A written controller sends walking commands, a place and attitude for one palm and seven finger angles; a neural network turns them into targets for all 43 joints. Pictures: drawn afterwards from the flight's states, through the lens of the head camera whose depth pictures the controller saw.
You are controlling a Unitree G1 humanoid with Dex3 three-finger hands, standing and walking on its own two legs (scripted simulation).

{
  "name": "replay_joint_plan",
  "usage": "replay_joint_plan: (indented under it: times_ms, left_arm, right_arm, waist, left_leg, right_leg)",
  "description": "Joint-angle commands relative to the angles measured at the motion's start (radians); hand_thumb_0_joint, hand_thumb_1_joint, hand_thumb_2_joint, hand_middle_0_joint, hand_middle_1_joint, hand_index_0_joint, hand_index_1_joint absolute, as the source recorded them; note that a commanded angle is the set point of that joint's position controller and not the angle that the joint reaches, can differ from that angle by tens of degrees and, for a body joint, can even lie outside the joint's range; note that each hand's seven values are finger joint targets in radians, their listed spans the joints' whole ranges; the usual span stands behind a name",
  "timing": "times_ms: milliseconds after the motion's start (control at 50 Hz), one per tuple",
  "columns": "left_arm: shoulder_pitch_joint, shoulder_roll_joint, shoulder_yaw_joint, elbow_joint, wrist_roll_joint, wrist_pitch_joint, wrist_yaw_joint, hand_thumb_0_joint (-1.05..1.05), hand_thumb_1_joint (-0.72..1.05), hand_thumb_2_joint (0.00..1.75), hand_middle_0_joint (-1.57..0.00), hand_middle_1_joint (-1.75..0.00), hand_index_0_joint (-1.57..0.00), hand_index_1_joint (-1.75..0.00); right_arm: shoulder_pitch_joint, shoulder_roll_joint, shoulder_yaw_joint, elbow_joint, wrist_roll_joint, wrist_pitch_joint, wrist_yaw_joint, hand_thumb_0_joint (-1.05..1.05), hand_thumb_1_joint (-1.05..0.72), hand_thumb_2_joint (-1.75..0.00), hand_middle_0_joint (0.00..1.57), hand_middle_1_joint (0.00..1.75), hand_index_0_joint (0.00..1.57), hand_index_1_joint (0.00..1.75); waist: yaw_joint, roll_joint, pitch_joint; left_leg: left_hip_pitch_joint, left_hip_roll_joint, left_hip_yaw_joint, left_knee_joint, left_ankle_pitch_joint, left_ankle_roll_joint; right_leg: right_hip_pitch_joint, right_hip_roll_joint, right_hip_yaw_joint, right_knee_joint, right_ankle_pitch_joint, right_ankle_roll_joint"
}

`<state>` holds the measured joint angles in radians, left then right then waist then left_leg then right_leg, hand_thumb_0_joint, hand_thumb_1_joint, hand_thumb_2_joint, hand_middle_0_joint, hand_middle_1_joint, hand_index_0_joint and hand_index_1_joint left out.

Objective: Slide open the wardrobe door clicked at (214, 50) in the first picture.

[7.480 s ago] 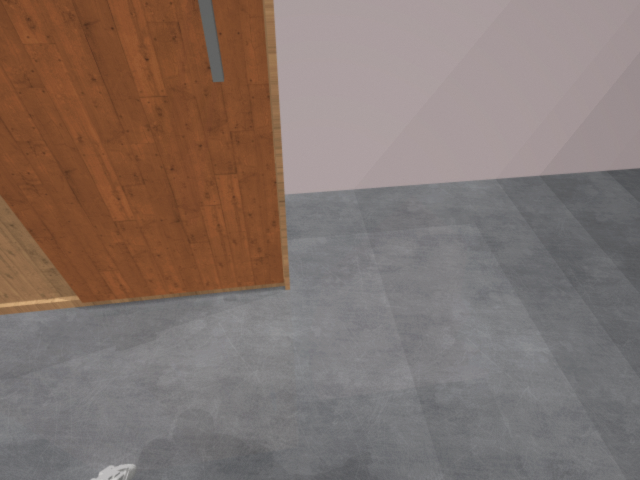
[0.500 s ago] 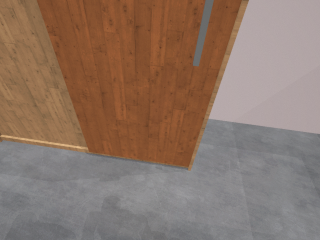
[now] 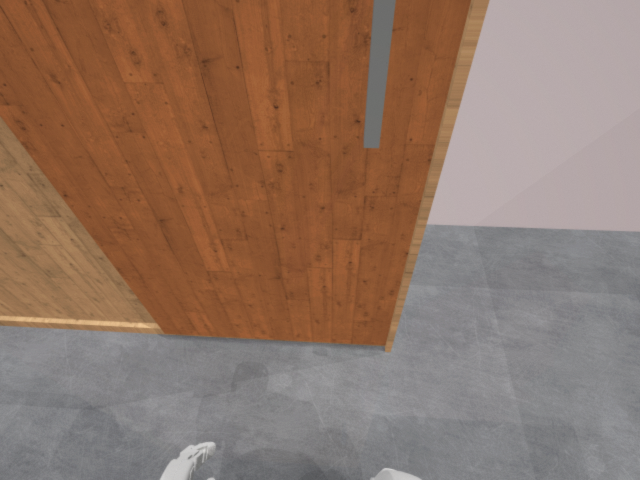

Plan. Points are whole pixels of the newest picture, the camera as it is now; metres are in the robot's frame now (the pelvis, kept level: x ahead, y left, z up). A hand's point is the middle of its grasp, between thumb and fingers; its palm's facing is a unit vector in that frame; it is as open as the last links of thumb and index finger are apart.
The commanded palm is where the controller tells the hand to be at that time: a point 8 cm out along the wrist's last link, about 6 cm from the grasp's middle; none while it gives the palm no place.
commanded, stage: take the last steps up to it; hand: right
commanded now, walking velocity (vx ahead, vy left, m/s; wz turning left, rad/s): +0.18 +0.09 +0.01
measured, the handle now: (378, 52) +0.57 -0.07 +0.24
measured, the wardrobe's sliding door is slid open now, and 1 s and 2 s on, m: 0.00 0.00 0.00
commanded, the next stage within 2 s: come to a stop and stand still in 0.10 s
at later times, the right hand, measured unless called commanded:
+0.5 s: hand (416, 446) +0.20 -0.13 -0.15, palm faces -0.02 +0.98 -0.22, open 7.4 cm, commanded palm none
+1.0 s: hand out of the picture +0.06 -0.20 -0.15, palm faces +0.09 +0.98 -0.18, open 7.4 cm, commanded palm none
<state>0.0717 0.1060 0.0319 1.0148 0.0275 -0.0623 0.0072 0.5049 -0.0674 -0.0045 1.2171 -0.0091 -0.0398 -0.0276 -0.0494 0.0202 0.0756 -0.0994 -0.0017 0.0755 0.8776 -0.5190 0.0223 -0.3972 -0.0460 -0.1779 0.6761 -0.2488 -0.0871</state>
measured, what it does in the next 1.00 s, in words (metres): steps on the spot: left foot, then right foot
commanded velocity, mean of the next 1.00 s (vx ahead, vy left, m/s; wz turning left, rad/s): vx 0.00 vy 0.01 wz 0.00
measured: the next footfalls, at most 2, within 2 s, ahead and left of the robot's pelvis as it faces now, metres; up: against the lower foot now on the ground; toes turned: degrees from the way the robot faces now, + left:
left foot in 0.42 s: +0.22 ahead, +0.18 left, +0.00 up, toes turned +6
right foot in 0.80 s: +0.07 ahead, -0.10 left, +0.00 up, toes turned -5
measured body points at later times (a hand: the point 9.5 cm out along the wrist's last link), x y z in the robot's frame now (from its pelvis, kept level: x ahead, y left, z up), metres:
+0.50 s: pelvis +0.10 +0.05 +0.01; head +0.13 +0.06 +0.46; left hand +0.07 +0.26 -0.16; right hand +0.20 -0.18 -0.13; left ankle +0.18 +0.17 -0.72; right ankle +0.07 -0.07 -0.70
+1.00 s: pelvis +0.06 -0.01 +0.03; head +0.05 -0.04 +0.48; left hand +0.06 +0.21 -0.11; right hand +0.06 -0.25 -0.14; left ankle +0.05 +0.13 -0.65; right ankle +0.02 -0.10 -0.72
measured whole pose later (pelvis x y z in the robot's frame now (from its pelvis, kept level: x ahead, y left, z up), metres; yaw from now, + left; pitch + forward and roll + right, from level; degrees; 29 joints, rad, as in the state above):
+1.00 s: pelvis +0.06 -0.01 +0.03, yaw -2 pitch +0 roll +1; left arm 0.34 0.12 0.02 1.04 0.03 0.00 0.03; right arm 0.29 -0.22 -0.06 1.05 -0.03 0.05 -0.01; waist -0.01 0.05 -0.03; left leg -0.45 0.01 -0.01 0.96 -0.28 -0.05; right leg -0.14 -0.01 -0.05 0.39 -0.25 -0.03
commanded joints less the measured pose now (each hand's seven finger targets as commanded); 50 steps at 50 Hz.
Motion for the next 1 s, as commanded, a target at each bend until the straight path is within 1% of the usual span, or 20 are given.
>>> replay_joint_plan:
  times_ms: [0, 100, 180, 300, 340, 380, 400, 420, 440, 480, 560, 660, 720, 740, 760, 780, 800, 860, 900, 980]
  left_arm:
    - [0.273, 0.195, 0.048, 0.045, -0.014, 0.008, 0.032, 0.0, 0.9, 0.9, -0.2, -0.3, -0.2, -0.3]
    - [0.24, 0.085, 0.023, 0.025, -0.007, -0.017, 0.024, 0.0, 0.9, 0.9, -0.2, -0.3, -0.2, -0.3]
    - [0.238, 0.132, 0.027, 0.006, -0.009, -0.007, 0.02, 0.0, 0.9, 0.9, -0.2, -0.3, -0.2, -0.3]
    - [0.269, 0.159, 0.023, 0.028, -0.001, 0.017, 0.028, 0.0, 0.9, 0.9, -0.2, -0.3, -0.2, -0.3]
    - [0.269, 0.172, 0.032, 0.034, -0.005, 0.033, 0.028, 0.0, 0.9, 0.9, -0.2, -0.3, -0.2, -0.3]
    - [0.283, 0.148, 0.037, 0.033, -0.014, 0.044, 0.022, 0.0, 0.9, 0.9, -0.2, -0.3, -0.2, -0.3]
    - [0.313, 0.111, 0.033, 0.025, -0.019, 0.051, 0.018, 0.0, 0.9, 0.9, -0.2, -0.3, -0.2, -0.3]
    - [0.34, 0.09, 0.034, 0.023, -0.024, 0.064, 0.016, 0.0, 0.9, 0.9, -0.2, -0.3, -0.2, -0.3]
    - [0.339, 0.089, 0.04, 0.019, -0.023, 0.078, 0.021, 0.0, 0.9, 0.9, -0.2, -0.3, -0.2, -0.3]
    - [0.299, 0.112, 0.046, 0.013, -0.019, 0.103, 0.023, 0.0, 0.9, 0.9, -0.2, -0.3, -0.2, -0.3]
    - [0.273, 0.121, 0.056, -0.008, -0.01, 0.127, 0.006, 0.0, 0.9, 0.9, -0.2, -0.3, -0.2, -0.3]
    - [0.281, 0.103, 0.048, -0.025, -0.01, 0.115, -0.01, 0.0, 0.9, 0.9, -0.2, -0.3, -0.2, -0.3]
    - [0.403, 0.091, 0.037, 0.01, -0.014, 0.096, -0.008, 0.0, 0.9, 0.9, -0.2, -0.3, -0.2, -0.3]
    - [0.444, 0.101, 0.034, 0.025, -0.013, 0.09, -0.005, 0.0, 0.9, 0.9, -0.2, -0.3, -0.2, -0.3]
    - [0.44, 0.15, 0.038, 0.021, -0.004, 0.078, 0.001, 0.0, 0.9, 0.9, -0.2, -0.3, -0.2, -0.3]
    - [0.363, 0.224, 0.05, -0.017, 0.006, 0.069, 0.007, 0.0, 0.9, 0.9, -0.2, -0.3, -0.2, -0.3]
    - [0.258, 0.237, 0.045, -0.064, 0.007, 0.067, 0.017, 0.0, 0.9, 0.9, -0.2, -0.3, -0.2, -0.3]
    - [0.167, 0.204, 0.025, -0.062, 0.005, 0.049, 0.027, 0.0, 0.9, 0.9, -0.2, -0.3, -0.2, -0.3]
    - [0.22, 0.188, 0.022, -0.04, -0.004, 0.036, 0.033, 0.0, 0.9, 0.9, -0.2, -0.3, -0.2, -0.3]
    - [0.36, 0.182, 0.025, 0.013, -0.001, 0.027, 0.048, 0.0, 0.9, 0.9, -0.2, -0.3, -0.2, -0.3]
  right_arm:
    - [-0.076, -0.113, -0.033, -0.107, -0.008, -0.006, 0.005, 0.0, -0.9, -0.9, 0.2, 0.3, 0.2, 0.3]
    - [-0.03, -0.054, -0.048, -0.116, -0.022, 0.031, 0.017, 0.0, -0.9, -0.9, 0.2, 0.3, 0.2, 0.3]
    - [-0.118, -0.095, -0.057, -0.164, -0.024, 0.053, 0.026, 0.0, -0.9, -0.9, 0.2, 0.3, 0.2, 0.3]
    - [-0.256, -0.117, -0.031, -0.213, -0.014, 0.047, 0.006, 0.0, -0.9, -0.9, 0.2, 0.3, 0.2, 0.3]
    - [-0.234, -0.144, -0.037, -0.213, -0.012, 0.045, 0.002, 0.0, -0.9, -0.9, 0.2, 0.3, 0.2, 0.3]
    - [-0.188, -0.215, -0.051, -0.205, -0.016, 0.03, -0.003, 0.0, -0.9, -0.9, 0.2, 0.3, 0.2, 0.3]
    - [-0.186, -0.271, -0.061, -0.213, -0.02, 0.023, -0.01, 0.0, -0.9, -0.9, 0.2, 0.3, 0.2, 0.3]
    - [-0.179, -0.307, -0.066, -0.21, -0.016, 0.022, -0.009, 0.0, -0.9, -0.9, 0.2, 0.3, 0.2, 0.3]
    - [-0.175, -0.316, -0.067, -0.217, -0.018, 0.026, -0.009, 0.0, -0.9, -0.9, 0.2, 0.3, 0.2, 0.3]
    - [-0.216, -0.299, -0.078, -0.224, -0.015, 0.027, -0.02, 0.0, -0.9, -0.9, 0.2, 0.3, 0.2, 0.3]
    - [-0.304, -0.28, -0.089, -0.271, -0.02, 0.043, -0.035, 0.0, -0.9, -0.9, 0.2, 0.3, 0.2, 0.3]
    - [-0.343, -0.303, -0.099, -0.299, -0.037, 0.059, -0.026, 0.0, -0.9, -0.9, 0.2, 0.3, 0.2, 0.3]
    - [-0.365, -0.303, -0.095, -0.296, -0.032, 0.073, -0.017, 0.0, -0.9, -0.9, 0.2, 0.3, 0.2, 0.3]
    - [-0.366, -0.278, -0.088, -0.294, -0.023, 0.079, -0.013, 0.0, -0.9, -0.9, 0.2, 0.3, 0.2, 0.3]
    - [-0.353, -0.219, -0.073, -0.297, -0.011, 0.084, -0.008, 0.0, -0.9, -0.9, 0.2, 0.3, 0.2, 0.3]
    - [-0.35, -0.153, -0.06, -0.309, 0.001, 0.089, -0.005, 0.0, -0.9, -0.9, 0.2, 0.3, 0.2, 0.3]
    - [-0.357, -0.177, -0.067, -0.314, -0.008, 0.087, -0.001, 0.0, -0.9, -0.9, 0.2, 0.3, 0.2, 0.3]
    - [-0.266, -0.191, -0.078, -0.239, -0.024, 0.087, 0.021, 0.0, -0.9, -0.9, 0.2, 0.3, 0.2, 0.3]
    - [-0.234, -0.186, -0.069, -0.212, -0.022, 0.07, 0.028, 0.0, -0.9, -0.9, 0.2, 0.3, 0.2, 0.3]
    - [-0.273, -0.178, -0.058, -0.22, -0.017, 0.057, 0.028, 0.0, -0.9, -0.9, 0.2, 0.3, 0.2, 0.3]
  waist:
    - [0.107, -0.03, -0.022]
    - [0.027, -0.106, -0.012]
    - [0.029, -0.14, 0.025]
    - [0.058, -0.184, -0.014]
    - [0.04, -0.17, -0.031]
    - [0.018, -0.067, -0.071]
    - [0.029, 0.075, -0.094]
    - [0.036, 0.135, -0.126]
    - [0.027, 0.117, -0.148]
    - [0.014, 0.227, -0.164]
    - [0.034, 0.15, -0.146]
    - [0.032, 0.23, -0.117]
    - [0.087, 0.219, -0.13]
    - [0.106, 0.146, -0.126]
    - [0.106, -0.085, -0.08]
    - [0.098, -0.375, 0.033]
    - [0.066, -0.308, 0.115]
    - [0.016, -0.185, 0.112]
    - [0.03, -0.089, 0.086]
    - [0.089, -0.126, 0.0]
  left_leg:
    - [-0.471, 0.099, -0.086, 0.449, 0.091, -0.009]
    - [-0.343, 0.122, -0.059, 0.282, 0.259, -0.044]
    - [-0.419, 0.135, -0.055, 0.18, 0.341, -0.066]
    - [-0.272, 0.075, 0.016, -0.209, 0.287, -0.067]
    - [-0.185, 0.075, 0.011, -0.34, 0.344, -0.062]
    - [-0.055, 0.133, -0.044, -0.452, 0.671, -0.054]
    - [0.03, 0.262, -0.195, -0.406, 0.991, 0.007]
    - [0.042, 0.396, -0.245, -0.425, 1.195, 0.104]
    - [0.017, 0.437, -0.227, -0.442, 1.232, 0.162]
    - [-0.037, 0.42, -0.282, -0.485, 1.084, 0.195]
    - [-0.121, 0.37, -0.195, -0.511, 0.765, 0.152]
    - [-0.243, 0.333, -0.213, -0.613, 0.21, 0.112]
    - [-0.337, 0.252, -0.168, -0.586, 0.022, 0.042]
    - [-0.392, 0.211, -0.137, -0.512, -0.048, 0.005]
    - [-0.453, 0.127, -0.078, -0.33, -0.067, -0.031]
    - [-0.488, 0.02, -0.006, -0.105, 0.008, -0.073]
    - [-0.417, 0.056, -0.106, -0.039, 0.099, -0.054]
    - [-0.416, 0.025, -0.122, 0.146, 0.212, -0.06]
    - [-0.483, 0.029, -0.107, 0.145, 0.25, -0.066]
    - [-0.511, 0.045, -0.092, 0.04, 0.206, -0.079]
  right_leg:
    - [0.291, -0.404, 0.484, -0.417, 0.252, -0.13]
    - [0.103, -0.238, 0.191, -0.452, 0.344, -0.037]
    - [0.122, -0.225, 0.177, -0.497, 0.221, -0.049]
    - [0.25, -0.203, 0.129, -0.318, 0.712, -0.041]
    - [0.25, -0.195, 0.129, -0.264, 0.611, -0.018]
    - [0.188, -0.128, 0.106, -0.163, 0.339, 0.052]
    - [0.072, -0.057, 0.079, -0.074, 0.07, 0.089]
    - [0.048, 0.01, 0.054, 0.036, -0.251, 0.109]
    - [0.054, 0.025, 0.09, 0.179, -0.359, 0.105]
    - [0.006, 0.025, 0.174, 0.402, -0.366, 0.113]
    - [-0.036, 0.021, 0.202, 0.497, -0.233, 0.128]
    - [0.083, 0.019, 0.15, 0.215, -0.241, 0.116]
    - [0.279, 0.057, 0.075, -0.098, -0.141, 0.102]
    - [0.347, 0.053, 0.092, -0.219, -0.105, 0.102]
    - [0.282, -0.046, 0.27, -0.377, -0.251, 0.084]
    - [0.072, -0.251, 0.558, -0.586, -0.519, 0.026]
    - [-0.105, -0.31, 0.586, -0.646, -0.532, -0.02]
    - [-0.044, -0.213, 0.43, -0.595, -0.39, -0.001]
    - [0.121, -0.192, 0.372, -0.55, -0.219, -0.007]
    - [0.388, -0.233, 0.37, -0.467, 0.185, -0.042]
